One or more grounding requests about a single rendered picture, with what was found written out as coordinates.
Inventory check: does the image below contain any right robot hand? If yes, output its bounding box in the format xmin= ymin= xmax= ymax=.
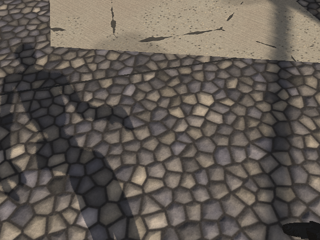
xmin=282 ymin=221 xmax=320 ymax=240

